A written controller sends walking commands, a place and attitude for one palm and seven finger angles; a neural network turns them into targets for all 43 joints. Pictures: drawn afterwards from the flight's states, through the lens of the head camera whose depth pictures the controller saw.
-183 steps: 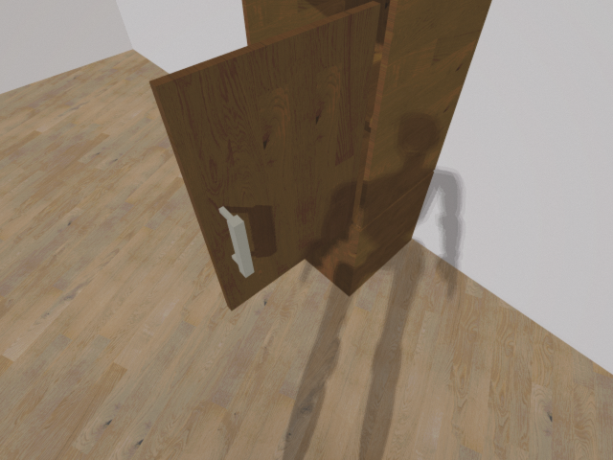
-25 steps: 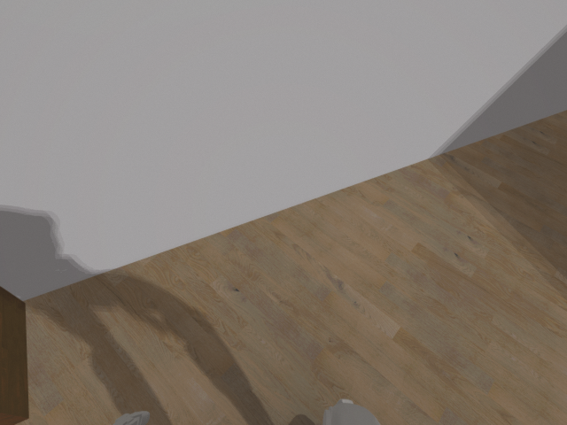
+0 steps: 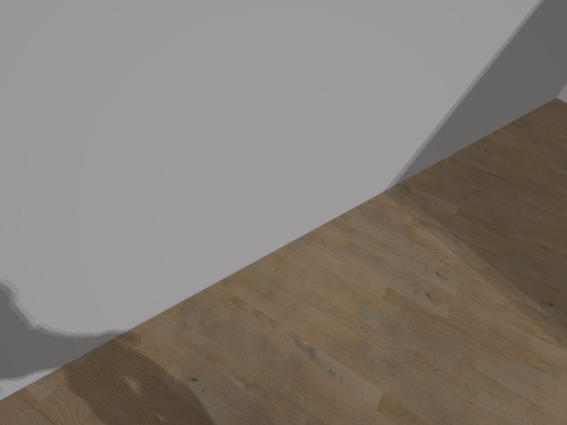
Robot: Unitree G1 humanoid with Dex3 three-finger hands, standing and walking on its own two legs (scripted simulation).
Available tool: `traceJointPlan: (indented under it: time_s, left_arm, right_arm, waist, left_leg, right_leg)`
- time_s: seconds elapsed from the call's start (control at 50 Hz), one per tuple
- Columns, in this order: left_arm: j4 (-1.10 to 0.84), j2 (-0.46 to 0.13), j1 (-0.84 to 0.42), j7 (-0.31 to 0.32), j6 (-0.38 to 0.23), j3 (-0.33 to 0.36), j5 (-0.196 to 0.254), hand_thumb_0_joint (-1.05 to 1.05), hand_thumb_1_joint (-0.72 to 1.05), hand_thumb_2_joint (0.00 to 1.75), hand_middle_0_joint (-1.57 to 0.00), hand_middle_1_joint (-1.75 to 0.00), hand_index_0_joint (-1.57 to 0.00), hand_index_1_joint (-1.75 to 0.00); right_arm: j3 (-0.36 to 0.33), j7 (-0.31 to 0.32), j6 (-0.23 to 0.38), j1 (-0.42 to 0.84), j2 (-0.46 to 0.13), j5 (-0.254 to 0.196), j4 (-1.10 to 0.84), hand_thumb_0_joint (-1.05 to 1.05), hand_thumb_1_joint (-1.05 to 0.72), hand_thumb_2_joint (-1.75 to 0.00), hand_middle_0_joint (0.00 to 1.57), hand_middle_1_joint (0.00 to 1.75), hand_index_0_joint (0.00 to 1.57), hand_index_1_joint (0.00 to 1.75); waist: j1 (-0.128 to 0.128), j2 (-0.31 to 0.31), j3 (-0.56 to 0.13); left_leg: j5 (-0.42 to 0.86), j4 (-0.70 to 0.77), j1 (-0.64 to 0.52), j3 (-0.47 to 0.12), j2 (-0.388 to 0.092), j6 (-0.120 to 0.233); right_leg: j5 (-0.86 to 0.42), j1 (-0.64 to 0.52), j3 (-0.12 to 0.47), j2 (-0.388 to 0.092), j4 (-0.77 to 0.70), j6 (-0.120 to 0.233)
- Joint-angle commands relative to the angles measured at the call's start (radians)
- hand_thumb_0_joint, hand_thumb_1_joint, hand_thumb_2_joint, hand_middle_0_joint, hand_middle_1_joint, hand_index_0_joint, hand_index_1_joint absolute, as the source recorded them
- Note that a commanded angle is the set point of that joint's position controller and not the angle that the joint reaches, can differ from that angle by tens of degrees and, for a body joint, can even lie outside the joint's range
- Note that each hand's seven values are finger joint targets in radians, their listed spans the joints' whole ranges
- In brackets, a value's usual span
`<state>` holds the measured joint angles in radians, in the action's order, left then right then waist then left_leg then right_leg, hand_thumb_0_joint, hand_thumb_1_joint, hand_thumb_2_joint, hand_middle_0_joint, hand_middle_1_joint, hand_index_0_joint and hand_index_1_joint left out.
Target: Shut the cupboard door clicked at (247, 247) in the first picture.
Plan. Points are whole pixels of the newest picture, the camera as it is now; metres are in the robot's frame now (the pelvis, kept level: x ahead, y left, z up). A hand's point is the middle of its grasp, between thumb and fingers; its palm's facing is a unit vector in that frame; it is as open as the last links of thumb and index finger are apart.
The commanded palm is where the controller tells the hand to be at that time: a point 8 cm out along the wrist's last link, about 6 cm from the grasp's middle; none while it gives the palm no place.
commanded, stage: turn to face it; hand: left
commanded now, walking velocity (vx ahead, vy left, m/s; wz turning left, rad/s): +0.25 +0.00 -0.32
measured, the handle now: out of the picture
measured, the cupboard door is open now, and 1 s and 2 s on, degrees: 87 87 87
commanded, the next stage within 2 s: none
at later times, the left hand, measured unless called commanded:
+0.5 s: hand (194, 375) +0.23 +0.16 -0.16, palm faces +0.20 -0.96 -0.18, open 7.2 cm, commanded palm none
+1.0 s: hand (205, 399) +0.19 +0.13 -0.14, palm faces +0.47 -0.83 -0.29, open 7.4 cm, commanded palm none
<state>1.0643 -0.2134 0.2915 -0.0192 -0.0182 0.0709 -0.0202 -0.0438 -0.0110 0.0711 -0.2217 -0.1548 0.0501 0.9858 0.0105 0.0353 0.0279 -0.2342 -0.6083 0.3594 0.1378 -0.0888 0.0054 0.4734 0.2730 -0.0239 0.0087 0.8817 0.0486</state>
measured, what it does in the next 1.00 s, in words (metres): walks ahead, turning left: right foot, then left foot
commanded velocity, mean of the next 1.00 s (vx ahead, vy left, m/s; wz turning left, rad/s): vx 0.01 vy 0.00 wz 0.53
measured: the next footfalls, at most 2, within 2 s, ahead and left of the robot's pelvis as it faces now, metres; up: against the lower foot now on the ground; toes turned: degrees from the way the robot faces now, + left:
right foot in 0.22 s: +0.19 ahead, -0.14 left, +0.00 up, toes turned -7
left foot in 0.54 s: +0.23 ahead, +0.10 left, +0.00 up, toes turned +20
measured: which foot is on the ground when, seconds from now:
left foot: down 0.00-0.22, up 0.24-0.52, down 0.54-0.84, up 0.86-1.00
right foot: up 0.00-0.20, down 0.22-0.52, up 0.54-0.82, down 0.84-1.00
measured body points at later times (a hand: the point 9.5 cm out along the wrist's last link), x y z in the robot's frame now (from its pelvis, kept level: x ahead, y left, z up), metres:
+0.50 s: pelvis +0.16 -0.04 +0.01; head +0.19 -0.01 +0.46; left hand +0.22 +0.21 -0.15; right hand +0.22 -0.27 -0.14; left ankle +0.18 +0.08 -0.71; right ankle +0.15 -0.14 -0.73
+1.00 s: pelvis +0.22 -0.08 +0.01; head +0.28 -0.08 +0.46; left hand +0.16 +0.17 -0.12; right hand +0.43 -0.28 -0.14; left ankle +0.15 +0.03 -0.65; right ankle +0.25 -0.19 -0.73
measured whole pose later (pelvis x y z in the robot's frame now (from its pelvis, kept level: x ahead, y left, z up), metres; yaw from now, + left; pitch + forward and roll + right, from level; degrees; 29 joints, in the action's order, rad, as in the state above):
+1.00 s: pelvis +0.22 -0.08 +0.01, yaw +29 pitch +1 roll +3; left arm 0.90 -0.21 0.22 0.02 0.00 0.05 -0.03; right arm -0.10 -0.02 -0.08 -0.12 -0.26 0.02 0.92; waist 0.01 0.00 0.10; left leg -0.45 -1.04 0.51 0.04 -0.01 -0.07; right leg 0.33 0.23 -0.14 -0.11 0.54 0.00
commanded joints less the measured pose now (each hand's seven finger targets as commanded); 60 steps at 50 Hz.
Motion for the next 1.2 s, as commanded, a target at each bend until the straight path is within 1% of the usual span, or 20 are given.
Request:
traceJointPlan:
  time_s: [0.0,0.06,0.16,0.2,0.22,0.3,0.46,0.48,0.5,0.52,0.64,0.76,0.78,0.82,0.92,1.06,1.1,1.12,1.14,1.18]
  left_arm:
    - [-0.136,-0.037,-0.167,-0.013,-0.039,0.009,-0.01,0.0,0.9,0.9,-0.2,-0.3,-0.2,-0.3]
    - [-0.119,0.004,-0.136,-0.023,-0.017,-0.005,-0.003,0.0,0.9,0.9,-0.2,-0.3,-0.2,-0.3]
    - [-0.055,-0.017,-0.001,-0.01,-0.028,-0.006,-0.006,0.0,0.9,0.9,-0.2,-0.3,-0.2,-0.3]
    - [-0.012,-0.183,0.129,0.012,-0.041,0.027,-0.008,0.0,0.9,0.9,-0.2,-0.3,-0.2,-0.3]
    - [-0.024,-0.215,0.138,0.02,-0.029,0.027,-0.002,0.0,0.9,0.9,-0.2,-0.3,-0.2,-0.3]
    - [-0.054,-0.104,0.004,0.045,-0.028,0.01,-0.001,0.0,0.9,0.9,-0.2,-0.3,-0.2,-0.3]
    - [-0.126,-0.127,-0.106,0.044,-0.002,0.029,0.005,0.0,0.9,0.9,-0.2,-0.3,-0.2,-0.3]
    - [-0.14,-0.114,-0.104,0.042,0.006,0.027,0.009,0.0,0.9,0.9,-0.2,-0.3,-0.2,-0.3]
    - [-0.171,-0.063,-0.094,0.04,0.017,0.022,0.018,0.0,0.9,0.9,-0.2,-0.3,-0.2,-0.3]
    - [-0.216,-0.068,-0.168,0.045,0.026,0.005,0.008,0.0,0.9,0.9,-0.2,-0.3,-0.2,-0.3]
    - [-0.198,-0.07,-0.158,0.03,0.043,0.015,0.006,0.0,0.9,0.9,-0.2,-0.3,-0.2,-0.3]
    - [-0.203,-0.085,-0.059,0.031,0.038,0.018,0.009,0.0,0.9,0.9,-0.2,-0.3,-0.2,-0.3]
    - [-0.198,-0.118,-0.003,0.036,0.032,0.028,0.005,0.0,0.9,0.9,-0.2,-0.3,-0.2,-0.3]
    - [-0.226,-0.271,-0.002,0.047,0.022,0.05,-0.015,0.0,0.9,0.9,-0.2,-0.3,-0.2,-0.3]
    - [-0.242,-0.15,-0.088,0.052,0.004,0.015,-0.006,0.0,0.9,0.9,-0.2,-0.3,-0.2,-0.3]
    - [-0.199,-0.221,0.006,0.049,0.005,0.037,-0.005,0.0,0.9,0.9,-0.2,-0.3,-0.2,-0.3]
    - [-0.207,-0.222,-0.029,0.043,0.007,0.039,0.007,0.0,0.9,0.9,-0.2,-0.3,-0.2,-0.3]
    - [-0.226,-0.189,-0.042,0.039,0.011,0.033,0.012,0.0,0.9,0.9,-0.2,-0.3,-0.2,-0.3]
    - [-0.272,-0.123,-0.079,0.035,0.018,0.01,0.017,0.0,0.9,0.9,-0.2,-0.3,-0.2,-0.3]
    - [-0.294,-0.121,-0.176,0.048,0.04,0.014,0.005,0.0,0.9,0.9,-0.2,-0.3,-0.2,-0.3]
  right_arm:
    - [-0.029,0.03,0.008,-0.244,-0.164,-0.005,0.03,0.0,-0.9,-0.9,0.2,0.3,0.2,0.3]
    - [-0.027,0.034,0.015,-0.19,-0.16,-0.007,0.037,0.0,-0.9,-0.9,0.2,0.3,0.2,0.3]
    - [-0.017,0.03,-0.019,-0.139,-0.157,-0.028,0.055,0.0,-0.9,-0.9,0.2,0.3,0.2,0.3]
    - [0.0,0.02,-0.027,-0.141,-0.071,-0.042,0.032,0.0,-0.9,-0.9,0.2,0.3,0.2,0.3]
    - [-0.007,0.02,-0.046,-0.122,-0.085,-0.042,0.016,0.0,-0.9,-0.9,0.2,0.3,0.2,0.3]
    - [-0.012,0.024,-0.065,-0.053,-0.061,-0.042,0.032,0.0,-0.9,-0.9,0.2,0.3,0.2,0.3]
    - [-0.016,-0.005,-0.087,-0.09,-0.065,-0.027,-0.01,0.0,-0.9,-0.9,0.2,0.3,0.2,0.3]
    - [-0.03,-0.004,-0.082,-0.136,-0.122,-0.023,-0.01,0.0,-0.9,-0.9,0.2,0.3,0.2,0.3]
    - [-0.057,0.003,-0.077,-0.186,-0.236,-0.012,-0.025,0.0,-0.9,-0.9,0.2,0.3,0.2,0.3]
    - [-0.068,0.015,-0.083,-0.226,-0.283,-0.014,-0.022,0.0,-0.9,-0.9,0.2,0.3,0.2,0.3]
    - [-0.053,0.036,-0.072,-0.011,-0.251,-0.019,-0.093,0.0,-0.9,-0.9,0.2,0.3,0.2,0.3]
    - [-0.077,0.02,-0.102,0.079,-0.28,-0.023,-0.139,0.0,-0.9,-0.9,0.2,0.3,0.2,0.3]
    - [-0.075,0.017,-0.108,0.112,-0.258,-0.029,-0.158,0.0,-0.9,-0.9,0.2,0.3,0.2,0.3]
    - [-0.066,0.0,-0.112,0.146,-0.173,-0.036,-0.209,0.0,-0.9,-0.9,0.2,0.3,0.2,0.3]
    - [-0.051,-0.014,-0.124,0.123,-0.146,-0.037,-0.161,0.0,-0.9,-0.9,0.2,0.3,0.2,0.3]
    - [-0.025,-0.017,-0.108,0.169,-0.13,-0.041,-0.174,0.0,-0.9,-0.9,0.2,0.3,0.2,0.3]
    - [-0.036,-0.012,-0.102,0.073,-0.177,-0.034,-0.151,0.0,-0.9,-0.9,0.2,0.3,0.2,0.3]
    - [-0.057,-0.01,-0.096,0.008,-0.256,-0.026,-0.139,0.0,-0.9,-0.9,0.2,0.3,0.2,0.3]
    - [-0.085,-0.003,-0.095,-0.069,-0.367,-0.025,-0.131,0.0,-0.9,-0.9,0.2,0.3,0.2,0.3]
    - [-0.085,0.019,-0.095,-0.083,-0.361,-0.025,-0.115,0.0,-0.9,-0.9,0.2,0.3,0.2,0.3]
  waist:
    - [0.058,-0.153,0.05]
    - [0.019,-0.175,-0.016]
    - [-0.039,-0.104,-0.049]
    - [-0.089,0.213,-0.108]
    - [-0.104,0.191,-0.098]
    - [-0.049,0.165,-0.045]
    - [0.017,0.06,-0.042]
    - [0.043,-0.074,-0.082]
    - [0.067,-0.369,-0.108]
    - [0.103,-0.321,-0.118]
    - [0.009,-0.197,-0.098]
    - [-0.024,-0.188,-0.097]
    - [-0.056,-0.133,-0.089]
    - [-0.081,0.278,-0.025]
    - [-0.008,0.199,-0.029]
    - [-0.045,0.173,-0.096]
    - [0.016,0.124,-0.127]
    - [0.051,-0.066,-0.18]
    - [0.095,-0.351,-0.187]
    - [0.091,-0.226,-0.15]
  left_leg:
    - [-0.037,0.417,-0.254,-0.407,-0.331,0.145]
    - [0.298,0.353,-0.261,-0.098,-0.253,0.106]
    - [0.198,0.17,-0.088,-0.042,-0.123,0.05]
    - [-0.27,-0.122,0.18,0.047,0.045,-0.037]
    - [-0.468,-0.296,0.151,-0.009,0.037,-0.033]
    - [-0.301,-0.481,0.204,-0.097,-0.022,-0.053]
    - [0.04,0.05,-0.086,0.024,0.029,-0.04]
    - [0.201,0.125,-0.197,-0.057,-0.016,-0.01]
    - [0.481,0.209,-0.291,-0.429,-0.261,0.126]
    - [0.479,0.26,-0.266,-0.565,-0.368,0.221]
    - [0.367,0.244,-0.175,-0.351,-0.189,0.148]
    - [0.134,0.204,-0.011,-0.372,-0.109,0.106]
    - [0.002,0.144,0.084,-0.342,-0.053,0.065]
    - [-0.372,-0.345,0.276,-0.133,0.133,-0.052]
    - [-0.236,-0.494,0.231,-0.115,0.05,-0.073]
    - [-0.149,-0.029,0.043,-0.003,0.094,-0.053]
    - [0.052,0.153,-0.173,-0.009,0.093,-0.026]
    - [0.325,0.187,-0.374,-0.186,-0.063,0.038]
    - [0.789,0.195,-0.483,-0.542,-0.347,0.222]
    - [0.617,0.193,-0.367,-0.527,-0.314,0.254]
  right_leg:
    - [-0.111,0.453,0.058,-0.107,0.342,-0.015]
    - [-0.123,0.286,-0.01,-0.113,0.03,-0.035]
    - [-0.357,-0.148,-0.124,-0.035,-0.367,-0.047]
    - [-0.49,-0.396,0.226,-0.371,-0.51,0.053]
    - [-0.418,-0.304,0.297,-0.49,-0.614,0.135]
    - [-0.884,-0.226,0.046,-0.418,-0.527,0.122]
    - [-0.556,-0.081,-0.179,-0.342,-0.366,0.002]
    - [-0.442,-0.008,-0.201,-0.303,-0.232,-0.04]
    - [0.021,0.201,-0.222,-0.16,-0.005,-0.118]
    - [0.245,0.247,-0.083,-0.105,0.183,-0.114]
    - [-0.009,0.242,0.009,-0.092,0.168,-0.124]
    - [-0.136,-0.065,-0.057,-0.016,-0.278,-0.106]
    - [-0.196,-0.166,-0.03,-0.053,-0.434,-0.095]
    - [-0.131,-0.126,0.418,-0.508,-0.705,0.094]
    - [-0.782,-0.167,0.03,-0.328,-0.497,0.065]
    - [-0.999,-0.302,-0.052,-0.354,-0.351,0.04]
    - [-0.908,-0.179,-0.116,-0.331,-0.206,-0.023]
    - [-0.611,0.02,-0.156,-0.267,-0.026,-0.079]
    - [0.171,0.293,-0.14,-0.131,0.207,-0.143]
    - [0.16,0.354,0.01,-0.128,0.305,-0.134]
